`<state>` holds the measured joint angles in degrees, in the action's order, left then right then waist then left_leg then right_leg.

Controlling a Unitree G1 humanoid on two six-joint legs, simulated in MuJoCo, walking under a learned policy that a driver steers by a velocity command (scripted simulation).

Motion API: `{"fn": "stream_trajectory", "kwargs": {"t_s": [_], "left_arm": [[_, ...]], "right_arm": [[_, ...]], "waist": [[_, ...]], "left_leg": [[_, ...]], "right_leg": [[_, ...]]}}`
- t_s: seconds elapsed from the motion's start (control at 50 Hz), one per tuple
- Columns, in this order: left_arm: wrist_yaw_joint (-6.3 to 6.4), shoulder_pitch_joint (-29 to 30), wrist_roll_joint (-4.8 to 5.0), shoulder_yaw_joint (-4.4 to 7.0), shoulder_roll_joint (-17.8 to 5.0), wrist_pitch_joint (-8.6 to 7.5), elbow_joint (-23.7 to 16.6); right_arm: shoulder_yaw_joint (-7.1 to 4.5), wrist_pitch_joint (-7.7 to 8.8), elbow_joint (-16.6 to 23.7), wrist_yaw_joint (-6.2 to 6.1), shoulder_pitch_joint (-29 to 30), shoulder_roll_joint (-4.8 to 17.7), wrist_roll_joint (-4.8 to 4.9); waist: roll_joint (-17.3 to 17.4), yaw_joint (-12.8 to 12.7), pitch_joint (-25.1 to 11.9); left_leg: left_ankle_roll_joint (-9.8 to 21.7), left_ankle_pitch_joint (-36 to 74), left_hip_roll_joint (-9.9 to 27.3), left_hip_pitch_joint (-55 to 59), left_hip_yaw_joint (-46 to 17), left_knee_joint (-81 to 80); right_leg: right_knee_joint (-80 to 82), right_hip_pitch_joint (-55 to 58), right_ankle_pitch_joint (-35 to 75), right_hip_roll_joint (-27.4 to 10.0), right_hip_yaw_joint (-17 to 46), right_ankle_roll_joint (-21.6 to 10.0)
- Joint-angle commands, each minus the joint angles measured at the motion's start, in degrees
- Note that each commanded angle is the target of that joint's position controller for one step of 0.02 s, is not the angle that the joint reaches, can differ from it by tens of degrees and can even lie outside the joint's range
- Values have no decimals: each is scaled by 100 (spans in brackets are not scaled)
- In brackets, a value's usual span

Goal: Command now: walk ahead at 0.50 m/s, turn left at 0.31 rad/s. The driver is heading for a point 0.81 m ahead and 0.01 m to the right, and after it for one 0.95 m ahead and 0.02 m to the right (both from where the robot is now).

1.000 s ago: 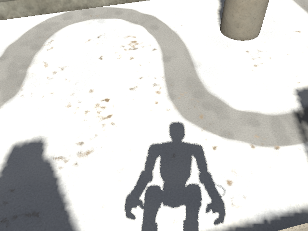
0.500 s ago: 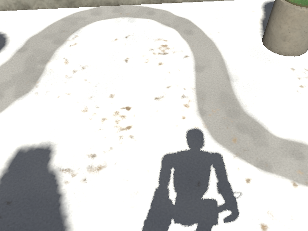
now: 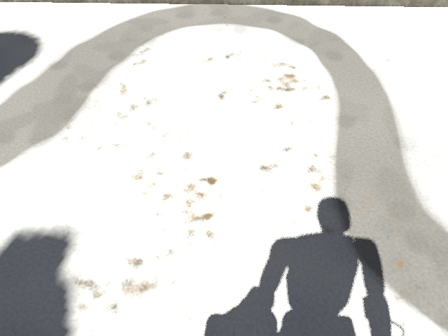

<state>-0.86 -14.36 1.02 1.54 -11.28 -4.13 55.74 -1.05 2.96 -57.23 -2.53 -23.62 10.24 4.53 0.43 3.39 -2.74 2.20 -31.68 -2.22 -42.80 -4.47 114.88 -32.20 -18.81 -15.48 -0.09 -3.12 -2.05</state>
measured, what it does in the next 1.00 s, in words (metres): walks ahead: left foot, then right foot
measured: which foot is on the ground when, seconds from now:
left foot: up 0.00-0.30, down 0.32-0.86, up 0.88-1.00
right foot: down 0.00-0.34, up 0.36-0.82, down 0.84-1.00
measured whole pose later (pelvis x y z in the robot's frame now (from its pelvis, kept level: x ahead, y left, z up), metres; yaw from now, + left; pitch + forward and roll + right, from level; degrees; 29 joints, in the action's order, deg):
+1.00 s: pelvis +0.55 -0.01 +0.01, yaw +3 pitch +2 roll +0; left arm -1.4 -9.3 0.0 3.4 -12.5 -5.4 51.8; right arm -4.0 5.5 -55.5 -0.6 -13.9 14.2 1.4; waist 1.4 0.0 0.9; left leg 3.1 -18.4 3.7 -29.0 -1.2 65.7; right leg -22.8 -17.9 -7.6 2.4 -2.7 -3.8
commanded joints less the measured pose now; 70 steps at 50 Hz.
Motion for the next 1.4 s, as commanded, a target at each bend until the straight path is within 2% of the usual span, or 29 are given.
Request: {"fn": "stream_trajectory", "kwargs": {"t_s": [0.02, 0.04, 0.08, 0.16, 0.24, 0.3, 0.32, 0.34, 0.36, 0.38, 0.4, 0.44, 0.52, 0.64, 0.74, 0.8, 0.84, 0.86, 0.88, 0.9, 0.94, 0.98, 1.06, 1.16, 1.24, 1.3, 1.34, 1.36, 1.4], "left_arm": [[16, -257, -143, -150, 99, -179, 92], [65, 214, -187, -135, -107, -164, -36], [228, -130, -258, -66, -490, -157, 31], [374, -715, 104, 122, -954, -101, 201], [278, -1457, 91, 208, -861, 27, 427], [198, -1376, 15, 238, -1000, 54, 415], [181, -1099, -53, 216, -992, -13, 246], [56, -1535, -69, -23, -317, -219, 70], [-49, -1418, 25, 79, -603, -417, 182], [-23, -805, 183, 219, -915, -447, -30], [90, -314, 144, 241, -925, -412, -222], [271, -319, -3, 329, -745, -208, -265], [304, -201, -72, 350, -465, -46, -394], [169, 1256, -42, 283, -390, -98, -828], [-15, 2083, 20, 225, -501, -117, -1122], [-92, 1776, 29, 289, -735, -204, -1100], [-66, 93, -44, 524, -1223, -237, -590], [-33, -820, -125, 661, -1760, -212, -442], [-29, -1119, -51, 561, -1491, -157, -362], [-15, -678, -37, 443, -1157, -148, -450], [-20, 272, -89, 347, -868, -155, -675], [-60, 503, -133, 287, -650, -200, -649], [24, 170, -128, 333, -871, -220, -448], [127, -128, -104, 321, -963, -125, -236], [152, -215, -67, 311, -946, -51, -43], [195, -76, -27, 325, -970, 11, -18], [172, -921, -162, 188, -469, -70, 78], [167, -1209, -85, 65, -239, -30, 216], [212, -378, 86, 255, -880, 189, -37]], "right_arm": [[-26, -29, 839, -20, 823, -38, -118], [-35, 3, 986, 2, 794, -73, -228], [-124, 108, 1071, 67, 1072, 91, -448], [0, 84, 1545, 299, 2357, 15, -325], [-41, 119, 1870, 458, 3248, 269, -311], [-259, 173, 1593, 441, 2203, 709, -322], [-430, 170, 1247, 380, 866, 1181, -351], [-568, 125, 1010, 353, -121, 1824, -443], [-485, 58, 883, 339, -554, 1457, -406], [-427, 48, 951, 306, 119, 1274, -406], [-374, 77, 1104, 300, 855, 1100, -389], [-291, 165, 1168, 381, 1664, 716, -448], [-346, 271, 816, 342, 1253, 827, -442], [-373, 249, 449, 189, 557, 991, -342], [-420, 221, 134, 186, 100, 1119, -312], [-479, 157, 90, 173, 171, 1244, -328], [-398, 145, 230, 171, 403, 1051, -351], [-236, 250, 306, 224, -64, 545, -366], [-194, 386, 239, 275, -151, 545, -345], [-343, 457, 319, 292, 279, 1040, -213], [-375, 431, 482, 219, 976, 1028, -257], [-415, 297, 488, 151, 906, 837, -339], [-439, 175, 587, 113, 1187, 682, -412], [-322, 167, 757, 203, 2013, 469, -433], [-306, 139, 842, 257, 2388, 655, -439], [-397, 212, 633, 270, 1851, 959, -538], [-475, 194, 490, 196, 1234, 1460, -676], [-355, 117, 412, 200, 955, 996, -610], [-318, 25, 546, 187, 1386, 994, -489]], "waist": [[-101, 7, 899], [-273, 235, 1106], [-518, 104, 586], [-426, -269, 517], [-247, -658, 838], [-527, -18, -37], [-408, 557, -858], [1058, 521, -2131], [1019, 658, -2621], [824, 504, -1499], [398, 238, -762], [167, -368, -175], [306, -549, 8], [325, -189, 294], [302, 52, 588], [460, -218, 354], [258, -940, -716], [-842, -1000, -1683], [-1533, -1027, -2205], [-1151, -980, -1490], [-394, -679, -377], [-484, -346, -115], [-382, -233, 199], [-498, -449, 111], [-539, -524, 135], [-420, -186, -150], [656, -443, -1197], [1297, -225, -1817], [683, -178, -1207]], "left_leg": [[241, 1485, 667, -2268, -765, -1394], [173, 2039, 583, -1071, -424, -3308], [-117, 3486, 568, 331, 55, -5284], [-94, 3843, 503, 418, 240, -7319], [191, 3000, 404, -39, 449, -8083], [551, 2697, -91, 2384, 854, -8587], [917, 3807, 530, 4561, 76, -8126], [1957, 3143, 2234, 7079, -2625, -8549], [2035, 2566, 2454, 7380, -3847, -9274], [1781, 2504, 2274, 6596, -2947, -9436], [1546, 2978, 2008, 5430, -2141, -9643], [1224, 3362, 1516, 3610, -1247, -10100], [1281, 3503, 1389, 2906, -712, -10549], [989, 3456, 1172, 3133, -174, -10572], [941, 3189, 1537, 3994, -348, -10281], [748, 4300, 1613, 4355, -336, -9653], [479, 5186, 1086, 3570, 106, -7770], [14, 3331, 297, 1199, 594, -5481], [-12, 49, -62, 247, 11, -4320], [103, 239, 286, -335, -252, -3835], [149, 1167, 798, -158, 56, -4356], [126, 1590, 1026, 455, 14, -4884], [-87, 2225, 1003, 344, 178, -5864], [-148, 3771, 550, 1375, 503, -7796], [-25, 3611, 472, 1502, 335, -8396], [223, 3927, 325, 2438, 385, -9187], [1082, 8108, 1668, 5128, -717, -8463], [1744, 8093, 2439, 5603, -1471, -8610], [1496, 5294, 2287, 4649, -1525, -9170]], "right_leg": [[1288, 336, 1044, -2094, 2276, -852], [1795, -1024, 1003, -1393, 1141, -602], [1867, -1199, 1879, -1064, 645, -727], [1983, 421, 2445, -1366, 837, -790], [1650, 1802, 2482, -1648, 959, -762], [129, 1664, 4707, -1202, 446, -517], [-1448, 339, 4185, -936, 194, -302], [-4067, -2019, 499, -37, 56, 81], [-4741, -2694, -1620, 100, 1099, -7], [-4942, -3381, -1308, -187, 910, -23], [-4549, -3264, -699, -466, 668, -22], [-3702, -2280, -122, -756, 683, 29], [-2829, -2031, 593, -814, 627, 55], [-593, -1859, 2282, -539, 463, 98], [169, -1916, 1818, -401, 433, -27], [538, -1114, 1137, -187, 245, -277], [399, 1443, 1534, -345, 447, -664], [431, 4009, 1232, -1773, 2545, -1510], [1250, 4500, 636, -2315, 4296, -1830], [1391, 3950, 169, -2129, 3772, -1565], [1779, 2162, 696, -1700, 2484, -1266], [2138, 1273, 1073, -1394, 1957, -1138], [2287, 942, 2880, -1288, 1256, -1176], [1979, 709, 4039, -806, 335, -787], [1597, 1304, 3753, -1064, 580, -781], [699, 1547, 3603, -897, 693, -512], [-1019, -47, 1092, -126, 341, 40], [-2117, -568, -1810, 117, 437, 305], [-3034, -1183, -2488, -87, 727, 411]]}}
